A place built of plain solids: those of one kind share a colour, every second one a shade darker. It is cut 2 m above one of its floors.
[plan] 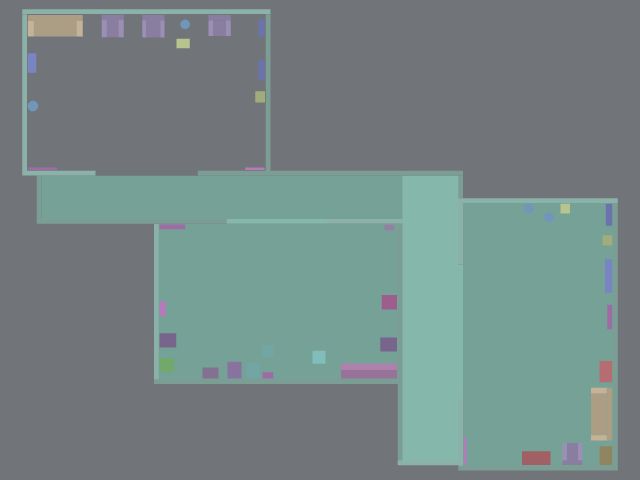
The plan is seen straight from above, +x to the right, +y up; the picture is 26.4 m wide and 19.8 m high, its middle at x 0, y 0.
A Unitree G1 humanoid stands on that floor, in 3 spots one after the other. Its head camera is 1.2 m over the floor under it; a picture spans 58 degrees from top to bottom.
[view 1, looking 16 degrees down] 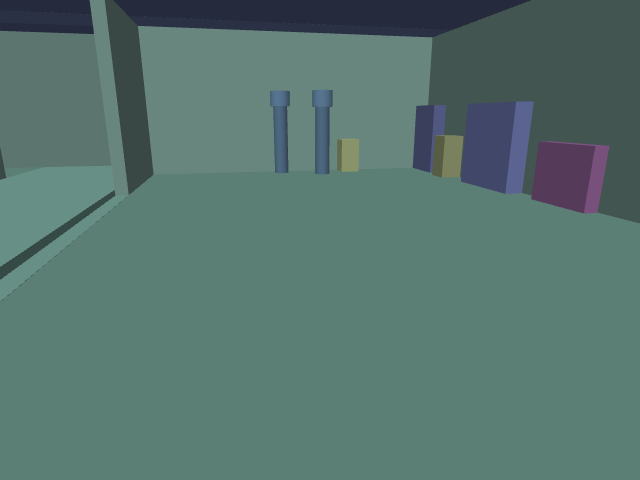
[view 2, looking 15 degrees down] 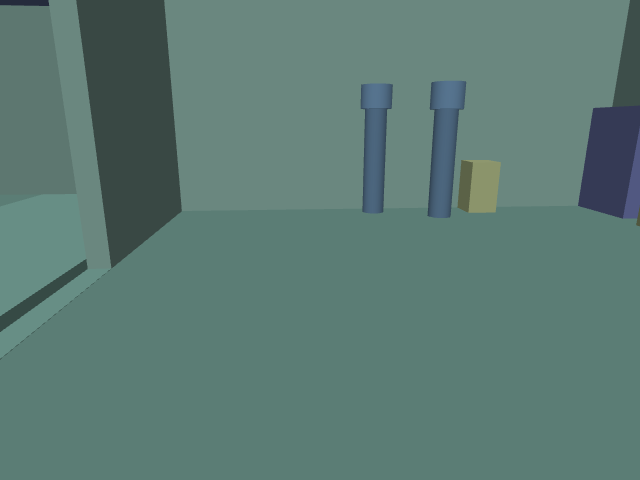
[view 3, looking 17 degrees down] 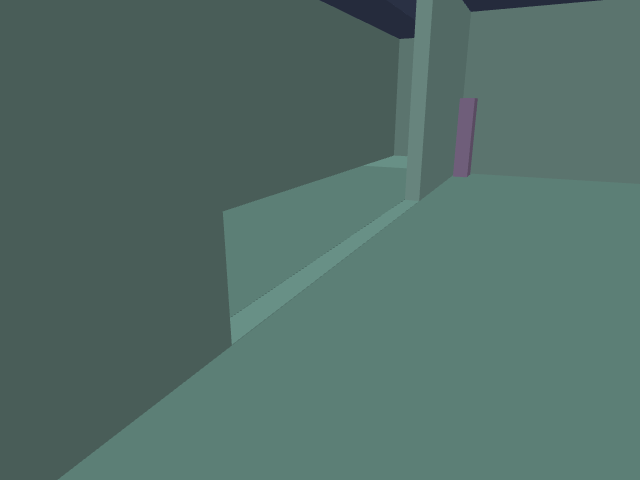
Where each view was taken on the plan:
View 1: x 7.44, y -8.26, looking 78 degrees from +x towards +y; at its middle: floor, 4.35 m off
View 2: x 7.44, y -4.68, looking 86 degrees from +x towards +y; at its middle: floor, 4.64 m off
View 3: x -5.46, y -0.64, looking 26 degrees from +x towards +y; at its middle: floor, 4.10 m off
